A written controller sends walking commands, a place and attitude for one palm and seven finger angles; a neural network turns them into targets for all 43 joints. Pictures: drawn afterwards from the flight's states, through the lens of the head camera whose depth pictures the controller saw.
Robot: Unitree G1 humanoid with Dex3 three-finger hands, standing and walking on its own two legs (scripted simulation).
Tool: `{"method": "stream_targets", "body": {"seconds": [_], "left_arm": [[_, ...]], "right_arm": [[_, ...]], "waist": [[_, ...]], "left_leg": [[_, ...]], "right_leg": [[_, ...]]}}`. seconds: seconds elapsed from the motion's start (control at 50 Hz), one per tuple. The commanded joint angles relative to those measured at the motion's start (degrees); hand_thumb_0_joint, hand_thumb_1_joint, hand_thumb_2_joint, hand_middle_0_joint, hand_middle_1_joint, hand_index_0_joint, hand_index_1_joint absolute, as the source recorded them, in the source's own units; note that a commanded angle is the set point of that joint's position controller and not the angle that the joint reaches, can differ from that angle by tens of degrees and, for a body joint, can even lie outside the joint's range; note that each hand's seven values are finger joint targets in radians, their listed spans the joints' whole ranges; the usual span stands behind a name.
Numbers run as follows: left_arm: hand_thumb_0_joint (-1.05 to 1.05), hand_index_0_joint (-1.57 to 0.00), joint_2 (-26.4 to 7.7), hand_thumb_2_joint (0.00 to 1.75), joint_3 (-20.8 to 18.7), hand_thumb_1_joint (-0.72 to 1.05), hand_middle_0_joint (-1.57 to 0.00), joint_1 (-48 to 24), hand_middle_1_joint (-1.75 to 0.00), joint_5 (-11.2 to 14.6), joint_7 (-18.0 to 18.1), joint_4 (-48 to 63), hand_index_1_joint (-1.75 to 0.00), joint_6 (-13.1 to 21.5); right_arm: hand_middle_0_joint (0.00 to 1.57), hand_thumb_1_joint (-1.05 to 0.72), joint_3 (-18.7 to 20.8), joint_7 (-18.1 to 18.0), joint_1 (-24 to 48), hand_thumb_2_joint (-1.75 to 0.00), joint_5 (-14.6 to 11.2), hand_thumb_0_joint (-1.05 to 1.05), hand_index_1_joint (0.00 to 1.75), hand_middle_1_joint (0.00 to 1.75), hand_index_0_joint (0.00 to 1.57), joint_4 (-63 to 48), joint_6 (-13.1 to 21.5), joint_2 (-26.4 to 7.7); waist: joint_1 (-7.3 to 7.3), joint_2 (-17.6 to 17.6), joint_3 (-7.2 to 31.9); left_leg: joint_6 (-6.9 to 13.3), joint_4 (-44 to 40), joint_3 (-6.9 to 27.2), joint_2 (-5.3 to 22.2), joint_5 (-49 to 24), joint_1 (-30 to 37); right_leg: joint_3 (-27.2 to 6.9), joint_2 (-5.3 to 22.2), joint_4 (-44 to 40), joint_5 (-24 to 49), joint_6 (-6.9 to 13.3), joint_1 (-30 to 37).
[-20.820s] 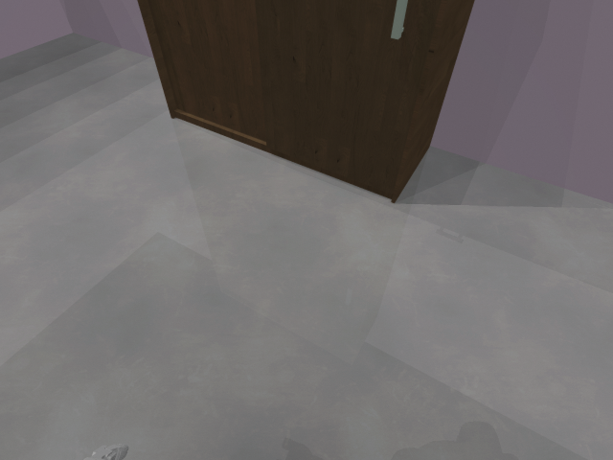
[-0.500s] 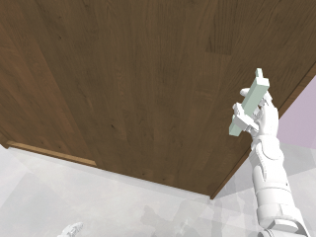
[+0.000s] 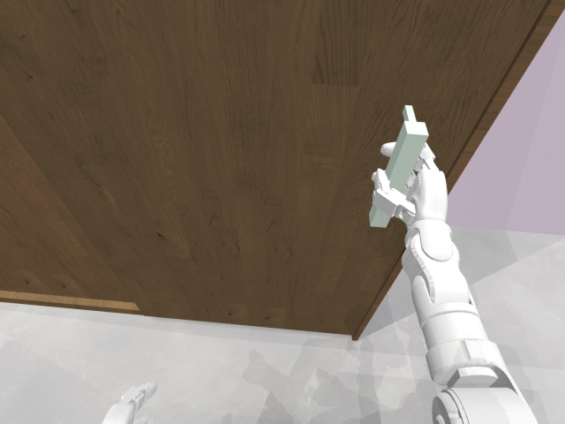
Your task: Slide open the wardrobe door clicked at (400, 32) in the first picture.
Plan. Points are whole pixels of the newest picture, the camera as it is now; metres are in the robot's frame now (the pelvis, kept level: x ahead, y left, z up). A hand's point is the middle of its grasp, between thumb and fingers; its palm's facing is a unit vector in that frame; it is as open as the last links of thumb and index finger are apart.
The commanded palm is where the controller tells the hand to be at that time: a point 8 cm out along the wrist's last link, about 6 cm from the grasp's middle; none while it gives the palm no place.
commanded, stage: tug the door sideways, standing still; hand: right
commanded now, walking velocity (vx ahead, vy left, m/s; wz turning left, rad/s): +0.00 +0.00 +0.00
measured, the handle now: (392, 170) +0.47 -0.13 +0.11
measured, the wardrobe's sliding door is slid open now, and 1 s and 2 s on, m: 0.00 0.05 0.25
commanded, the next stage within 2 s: step sideways, sliding the door along in 0.34 s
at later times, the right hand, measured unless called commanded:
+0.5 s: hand (362, 191) +0.42 -0.08 +0.12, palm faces +0.04 +1.00 -0.05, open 6.4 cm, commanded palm +0.40 -0.12 +0.11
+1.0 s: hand (348, 189) +0.42 -0.06 +0.11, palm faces +0.02 +1.00 -0.09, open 6.5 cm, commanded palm +0.40 -0.08 +0.11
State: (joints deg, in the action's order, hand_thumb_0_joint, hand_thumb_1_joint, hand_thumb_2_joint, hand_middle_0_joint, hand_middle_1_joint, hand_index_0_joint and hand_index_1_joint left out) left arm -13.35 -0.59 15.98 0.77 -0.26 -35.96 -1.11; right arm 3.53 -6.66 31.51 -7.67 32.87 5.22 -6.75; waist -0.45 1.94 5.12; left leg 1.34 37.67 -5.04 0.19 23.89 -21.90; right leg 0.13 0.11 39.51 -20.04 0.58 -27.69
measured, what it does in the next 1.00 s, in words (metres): lifts its right foot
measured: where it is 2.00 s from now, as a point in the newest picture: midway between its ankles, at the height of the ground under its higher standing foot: outside the picture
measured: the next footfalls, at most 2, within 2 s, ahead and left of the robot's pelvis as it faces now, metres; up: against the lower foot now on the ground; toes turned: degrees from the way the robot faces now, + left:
left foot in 1.30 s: +0.12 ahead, +0.33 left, +0.00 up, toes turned +1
right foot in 1.44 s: +0.06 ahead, +0.03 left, +0.00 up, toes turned -14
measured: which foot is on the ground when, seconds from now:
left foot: down 0.00-0.96, up 0.98-1.00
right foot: down 0.00-1.00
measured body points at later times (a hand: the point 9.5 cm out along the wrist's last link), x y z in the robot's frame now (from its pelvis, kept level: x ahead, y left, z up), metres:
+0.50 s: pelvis -0.03 -0.01 +0.00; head +0.01 +0.00 +0.44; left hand +0.04 +0.24 -0.13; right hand +0.41 -0.13 +0.12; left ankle -0.06 +0.10 -0.72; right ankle -0.01 -0.11 -0.72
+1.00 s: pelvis -0.01 +0.05 +0.00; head +0.06 +0.06 +0.44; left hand +0.15 +0.31 -0.11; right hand +0.41 -0.11 +0.12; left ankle -0.06 +0.12 -0.68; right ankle +0.02 -0.08 -0.72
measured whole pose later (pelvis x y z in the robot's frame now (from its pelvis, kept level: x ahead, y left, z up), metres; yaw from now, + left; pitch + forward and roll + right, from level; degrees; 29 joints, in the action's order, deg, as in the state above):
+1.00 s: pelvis -0.01 +0.05 +0.00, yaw +1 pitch -1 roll -1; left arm -14.8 -2.1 9.4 0.9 5.5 -39.0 1.3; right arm -0.6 -4.0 38.8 -6.9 37.6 9.7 -9.8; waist 2.6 0.4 -9.2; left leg 0.8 55.6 -2.3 -3.3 25.7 -20.3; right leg 6.4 3.9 37.0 -16.0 1.0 -18.1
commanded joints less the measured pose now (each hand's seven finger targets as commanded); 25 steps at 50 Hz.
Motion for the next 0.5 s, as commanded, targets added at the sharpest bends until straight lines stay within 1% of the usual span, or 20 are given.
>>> {"method": "stream_targets", "body": {"seconds": [0.0,0.04,0.06,0.08,0.12,0.14,0.16,0.18,0.22,0.26,0.28,0.3,0.34,0.36,0.38,0.4,0.42,0.44,0.46,0.48], "left_arm": [[0.00,-0.20,-7.0,0.90,-2.3,0.90,-0.20,2.6,-0.30,-0.2,0.1,4.8,-0.30,2.5],[0.00,-0.20,-6.9,0.90,-2.2,0.90,-0.20,2.7,-0.30,-0.2,0.0,4.4,-0.30,2.9],[0.00,-0.20,-7.2,0.90,-2.2,0.90,-0.20,3.1,-0.30,-0.3,-0.1,4.3,-0.30,3.0],[0.00,-0.20,-7.0,0.90,-2.2,0.90,-0.20,2.8,-0.30,-0.2,-0.2,4.2,-0.30,3.4],[0.00,-0.20,-6.9,0.90,-2.2,0.90,-0.20,3.2,-0.30,-0.2,-0.3,3.6,-0.30,3.9],[0.00,-0.20,-7.0,0.90,-2.2,0.90,-0.20,3.5,-0.30,-0.3,-0.5,3.4,-0.30,4.1],[0.00,-0.20,-7.3,0.90,-2.3,0.90,-0.20,3.8,-0.30,-0.4,-0.5,3.2,-0.30,4.3],[0.00,-0.20,-7.2,0.90,-2.3,0.90,-0.20,3.8,-0.30,-0.4,-0.5,3.0,-0.30,4.6],[0.00,-0.20,-7.1,0.90,-2.3,0.90,-0.20,4.3,-0.30,-0.3,-0.7,2.3,-0.30,5.1],[0.00,-0.20,-7.4,0.90,-2.3,0.90,-0.20,4.8,-0.30,-0.5,-0.7,1.8,-0.30,5.5],[0.00,-0.20,-7.2,0.90,-2.3,0.90,-0.20,4.6,-0.30,-0.4,-0.8,1.9,-0.30,5.8],[0.00,-0.20,-7.1,0.90,-2.3,0.90,-0.20,4.8,-0.30,-0.4,-0.8,1.6,-0.30,6.0],[0.00,-0.20,-7.2,0.90,-2.2,0.90,-0.20,5.1,-0.30,-0.5,-1.0,1.2,-0.30,6.5],[0.00,-0.20,-7.4,0.90,-2.4,0.90,-0.20,5.5,-0.30,-0.6,-1.0,1.0,-0.30,6.6],[0.00,-0.20,-7.2,0.90,-2.2,0.90,-0.20,5.3,-0.30,-0.5,-1.1,1.0,-0.30,6.8],[0.00,-0.20,-7.2,0.90,-2.2,0.90,-0.20,5.5,-0.30,-0.6,-1.2,1.0,-0.30,7.0],[0.00,-0.20,-7.3,0.90,-2.1,0.90,-0.20,5.7,-0.30,-0.5,-1.0,0.3,-0.30,7.0],[0.00,-0.20,-10.4,0.90,-3.0,0.90,-0.20,4.2,-0.30,0.8,2.0,0.1,-0.30,4.6],[0.00,-0.20,-9.4,0.90,-2.0,0.90,-0.20,3.0,-0.30,1.2,3.5,1.1,-0.30,4.0],[0.00,-0.20,-7.8,0.90,-1.4,0.90,-0.20,0.7,-0.30,1.3,4.2,1.3,-0.30,3.7]], "right_arm": [[0.45,-0.90,-11.9,4.4,27.9,-0.90,1.6,0.00,1.40,1.40,0.45,-11.0,4.7,8.0],[0.45,-0.90,-13.1,4.0,29.3,-0.90,1.8,0.00,1.40,1.40,0.45,-8.7,5.2,9.6],[0.45,-0.90,-13.4,3.7,29.9,-0.90,1.8,0.00,1.40,1.40,0.45,-7.9,5.4,9.9],[0.45,-0.90,-14.2,3.5,31.8,-0.90,1.9,0.00,1.40,1.40,0.45,-8.5,5.9,10.7],[0.45,-0.90,-15.1,3.0,32.7,-0.90,2.0,0.00,1.40,1.40,0.45,-6.0,6.2,11.9],[0.45,-0.90,-15.0,2.6,34.0,-0.90,2.2,0.00,1.40,1.40,0.45,-6.3,6.7,11.6],[0.45,-0.90,-14.6,2.3,34.2,-0.90,2.2,0.00,1.40,1.40,0.45,-5.2,6.9,11.3],[0.45,-0.90,-14.7,2.0,35.5,-0.90,2.3,0.00,1.40,1.40,0.45,-5.4,7.3,11.3],[0.45,-0.90,-15.2,1.6,36.8,-0.90,2.3,0.00,1.40,1.40,0.45,-4.1,7.9,12.1],[0.45,-0.90,-14.8,1.2,37.2,-0.90,2.5,0.00,1.40,1.40,0.45,-2.8,8.3,11.5],[0.45,-0.90,-15.1,1.0,38.1,-0.90,2.4,0.00,1.40,1.40,0.45,-2.8,8.6,12.1],[0.45,-0.90,-15.3,0.7,39.0,-0.90,2.4,0.00,1.40,1.40,0.45,-2.4,9.0,12.5],[0.45,-0.90,-15.4,0.3,39.2,-0.90,2.5,0.00,1.40,1.40,0.45,-0.8,9.4,12.8],[0.45,-0.90,-14.9,0.0,39.5,-0.90,2.7,0.00,1.40,1.40,0.45,-0.8,9.7,12.1],[0.45,-0.90,-15.4,-0.2,39.6,-0.90,2.7,0.00,1.40,1.40,0.45,0.0,9.8,13.0],[0.45,-0.90,-15.6,-0.4,40.5,-0.90,2.6,0.00,1.40,1.40,0.45,-0.2,10.0,13.6],[0.45,-0.90,-14.4,-0.9,44.3,-0.90,2.6,0.00,1.40,1.40,0.45,0.9,10.1,11.8],[0.45,-0.90,4.0,-1.5,43.2,-0.90,5.4,0.00,1.40,1.40,0.45,1.9,9.9,-17.6],[0.45,-0.90,2.0,-0.9,44.3,-0.90,4.9,0.00,1.40,1.40,0.45,0.4,10.1,-16.3],[0.45,-0.90,-3.8,0.5,42.0,-0.90,4.1,0.00,1.40,1.40,0.45,0.7,9.6,-7.7]], "waist": [[-6.34,-1.4,18.2],[-6.74,-1.4,17.2],[-6.86,-2.8,16.7],[-7.16,-1.2,17.2],[-7.48,-1.4,16.2],[-7.34,-0.8,17.0],[-7.23,-1.8,17.1],[-7.47,-1.8,17.9],[-7.70,-1.3,17.5],[-7.41,-1.6,17.9],[-7.54,-0.5,17.4],[-7.80,-1.0,17.1],[-7.69,-1.2,16.7],[-7.71,-1.7,17.5],[-7.65,-1.9,16.8],[-7.68,-1.3,17.2],[-8.56,-1.5,16.2],[-2.87,-2.1,20.2],[-3.53,-2.7,18.6],[-4.26,-1.9,17.0]], "left_leg": [[-0.3,-2.3,1.4,-2.2,-29.8,-5.6],[-0.2,-2.4,1.1,-2.3,-26.7,-7.2],[-0.2,-2.5,1.1,-2.4,-25.7,-7.0],[-0.1,-2.4,1.2,-2.3,-24.9,-7.9],[0.0,-2.4,1.0,-2.5,-22.6,-9.4],[0.1,-2.2,0.9,-2.5,-21.9,-9.5],[0.1,-2.3,0.9,-2.5,-21.2,-9.2],[0.1,-2.3,1.0,-2.6,-21.0,-9.4],[0.2,-2.2,0.8,-2.6,-19.8,-10.4],[0.3,-1.9,0.7,-2.7,-18.7,-10.5],[0.3,-2.0,0.8,-2.7,-18.4,-11.0],[0.3,-2.0,0.7,-2.8,-18.1,-11.4],[0.3,-1.9,0.7,-2.9,-17.4,-11.9],[0.2,-2.0,0.7,-2.8,-17.4,-11.3],[0.3,-1.9,0.6,-2.8,-17.1,-11.6],[0.2,-1.8,0.7,-2.8,-17.2,-11.7],[0.1,-2.2,0.9,-2.8,-16.5,-12.4],[-1.1,-4.7,4.5,1.3,-12.8,-2.0],[-0.8,-6.0,4.4,1.6,-13.2,1.3],[-0.9,-4.6,3.4,1.6,-11.8,2.1]], "right_leg": [[-3.0,0.6,0.2,29.8,1.0,21.4],[-3.4,0.6,0.0,26.5,0.8,20.7],[-3.6,0.5,-0.1,24.9,1.0,19.8],[-3.7,0.6,-0.2,24.2,0.9,20.3],[-4.0,0.6,-0.1,21.8,0.7,19.8],[-4.1,0.6,-0.3,21.3,0.6,19.9],[-4.4,0.4,-0.3,20.5,0.7,19.3],[-4.4,0.5,-0.4,20.2,0.7,19.6],[-4.7,0.6,-0.6,19.5,0.5,19.7],[-5.0,0.6,-0.7,18.9,0.4,19.3],[-4.8,0.6,-0.8,18.5,0.4,19.4],[-4.9,0.6,-0.8,18.1,0.3,19.4],[-4.9,0.6,-0.9,17.3,0.3,19.0],[-4.9,0.5,-1.0,17.1,0.4,18.8],[-4.9,0.6,-1.1,16.8,0.3,18.5],[-4.8,0.5,-1.1,16.8,0.3,18.6],[-4.7,0.4,-1.0,15.2,0.3,18.0],[-4.2,3.8,-3.9,10.8,3.1,15.6],[-3.0,3.2,-6.1,8.9,3.6,14.5],[-3.0,4.2,-7.2,6.4,3.7,14.5]]}}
